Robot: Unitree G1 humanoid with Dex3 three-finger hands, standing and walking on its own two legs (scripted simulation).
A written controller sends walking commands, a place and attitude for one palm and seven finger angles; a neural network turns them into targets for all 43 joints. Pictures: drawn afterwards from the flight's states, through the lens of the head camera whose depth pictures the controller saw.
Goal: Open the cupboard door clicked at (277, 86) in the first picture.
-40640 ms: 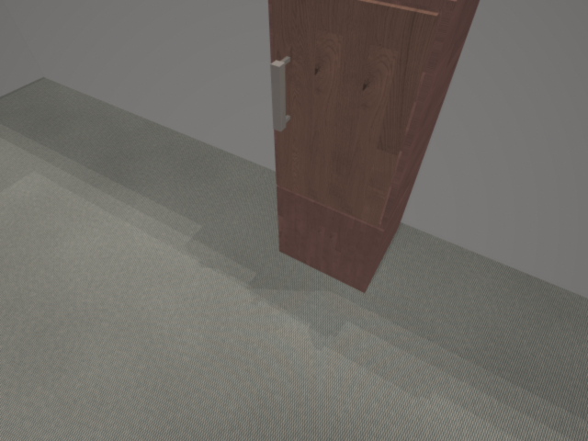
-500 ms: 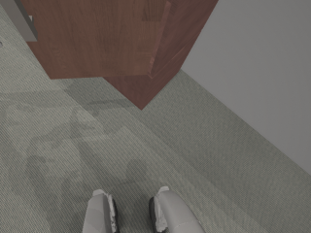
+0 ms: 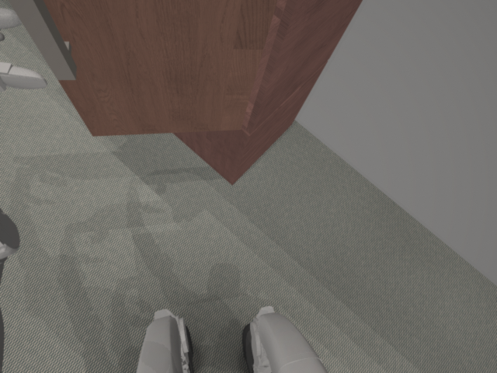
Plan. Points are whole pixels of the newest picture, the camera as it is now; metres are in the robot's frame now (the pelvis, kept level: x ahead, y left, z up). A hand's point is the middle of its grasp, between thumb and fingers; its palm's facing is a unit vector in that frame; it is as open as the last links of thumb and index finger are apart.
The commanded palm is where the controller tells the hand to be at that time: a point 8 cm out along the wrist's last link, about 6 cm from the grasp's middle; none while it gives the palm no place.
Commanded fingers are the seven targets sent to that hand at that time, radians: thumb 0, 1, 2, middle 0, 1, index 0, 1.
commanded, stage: slide the fingers in behind the handle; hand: left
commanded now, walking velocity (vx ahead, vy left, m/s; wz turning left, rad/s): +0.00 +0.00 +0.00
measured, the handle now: (40, 11) +0.60 +0.21 +0.10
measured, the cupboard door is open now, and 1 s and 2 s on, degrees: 49 50 50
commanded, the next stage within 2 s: move the hooked fingers beside the handle in 1.02 s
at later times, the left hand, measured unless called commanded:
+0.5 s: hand (7, 41) +0.55 +0.25 +0.09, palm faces +0.10 -1.00 -0.01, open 14.6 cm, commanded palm +0.54 +0.23 +0.09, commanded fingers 0.00 -0.50 0.30 -0.30 -1.20 -0.30 -1.20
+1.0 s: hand (14, 49) +0.54 +0.24 +0.09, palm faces +0.13 -0.99 -0.02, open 15.0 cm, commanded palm +0.54 +0.22 +0.09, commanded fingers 0.00 -0.50 0.30 -0.30 -1.20 -0.30 -1.20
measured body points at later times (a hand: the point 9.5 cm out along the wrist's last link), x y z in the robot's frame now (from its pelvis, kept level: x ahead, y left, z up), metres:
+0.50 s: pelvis +0.01 -0.01 +0.00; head +0.18 +0.04 +0.42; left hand +0.54 +0.30 +0.10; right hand -0.02 -0.27 -0.09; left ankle +0.03 +0.09 -0.65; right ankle -0.01 -0.14 -0.65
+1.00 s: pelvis +0.01 -0.01 +0.00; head +0.17 +0.04 +0.42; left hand +0.53 +0.29 +0.10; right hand +0.01 -0.27 -0.10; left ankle +0.03 +0.09 -0.65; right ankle -0.01 -0.14 -0.65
